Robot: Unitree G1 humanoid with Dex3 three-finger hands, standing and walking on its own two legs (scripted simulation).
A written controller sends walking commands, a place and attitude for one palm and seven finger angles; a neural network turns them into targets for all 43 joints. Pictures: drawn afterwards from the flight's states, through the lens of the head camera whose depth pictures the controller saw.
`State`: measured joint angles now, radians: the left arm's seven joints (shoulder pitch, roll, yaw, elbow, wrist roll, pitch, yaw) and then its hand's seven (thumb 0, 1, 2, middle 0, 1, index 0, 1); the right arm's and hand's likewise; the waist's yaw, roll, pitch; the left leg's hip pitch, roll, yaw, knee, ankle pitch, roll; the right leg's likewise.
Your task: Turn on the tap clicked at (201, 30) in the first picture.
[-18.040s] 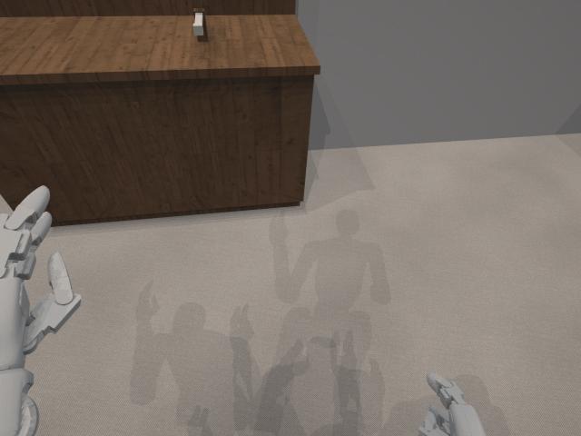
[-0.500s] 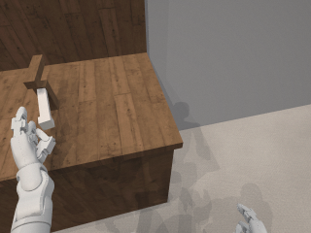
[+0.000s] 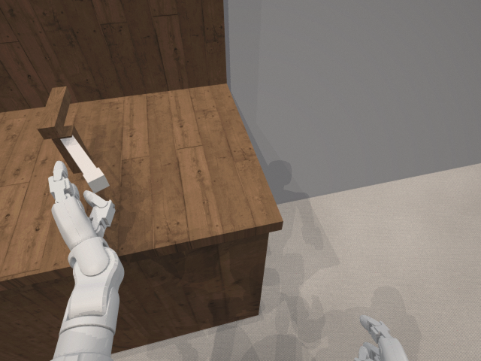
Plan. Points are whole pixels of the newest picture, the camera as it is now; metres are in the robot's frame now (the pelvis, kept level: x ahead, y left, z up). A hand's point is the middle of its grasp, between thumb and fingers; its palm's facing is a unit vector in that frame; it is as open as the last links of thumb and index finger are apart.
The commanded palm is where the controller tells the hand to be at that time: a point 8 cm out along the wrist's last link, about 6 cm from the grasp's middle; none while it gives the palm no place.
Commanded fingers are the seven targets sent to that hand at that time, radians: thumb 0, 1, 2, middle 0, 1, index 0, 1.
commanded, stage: push the lever round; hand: left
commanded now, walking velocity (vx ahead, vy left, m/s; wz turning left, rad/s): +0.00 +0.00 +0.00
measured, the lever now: (96, 180) +0.38 +0.28 +0.10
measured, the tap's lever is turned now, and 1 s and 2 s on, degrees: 27 42 67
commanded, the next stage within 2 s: lift the hand up off the lever in 1.74 s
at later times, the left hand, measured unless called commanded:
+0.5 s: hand (140, 190) +0.36 +0.20 +0.10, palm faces +0.73 -0.68 -0.08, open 7.9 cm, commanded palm +0.32 +0.22 +0.09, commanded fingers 0.00 0.90 0.90 -0.15 -0.15 -0.15 -0.15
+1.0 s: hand (155, 178) +0.39 +0.18 +0.10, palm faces +0.79 -0.61 -0.08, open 8.1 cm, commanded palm +0.35 +0.19 +0.09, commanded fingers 0.00 0.90 0.90 -0.15 -0.15 -0.15 -0.15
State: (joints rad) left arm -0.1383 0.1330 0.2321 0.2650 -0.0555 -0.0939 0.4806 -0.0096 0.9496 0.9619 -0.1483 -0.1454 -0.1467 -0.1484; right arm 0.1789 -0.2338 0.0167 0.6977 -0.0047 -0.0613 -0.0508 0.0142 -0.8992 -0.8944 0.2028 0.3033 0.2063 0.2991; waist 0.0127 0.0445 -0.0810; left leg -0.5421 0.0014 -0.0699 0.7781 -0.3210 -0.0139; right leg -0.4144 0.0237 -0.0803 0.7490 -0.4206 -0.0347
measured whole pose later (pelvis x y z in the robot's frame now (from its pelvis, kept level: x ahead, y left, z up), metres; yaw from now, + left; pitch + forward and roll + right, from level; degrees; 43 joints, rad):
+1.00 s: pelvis +0.00 -0.01 +0.00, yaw +1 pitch +6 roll -1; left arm -0.45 -0.03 0.19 0.51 0.07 0.00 0.87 0.01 0.90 0.90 -0.15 -0.15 -0.09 -0.14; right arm 0.15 -0.20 -0.02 0.76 -0.06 0.06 0.01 0.01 -0.90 -0.89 0.20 0.30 0.20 0.30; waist 0.00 0.04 -0.11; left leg -0.56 0.00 -0.08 0.78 -0.32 -0.03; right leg -0.44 0.03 -0.09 0.75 -0.43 -0.05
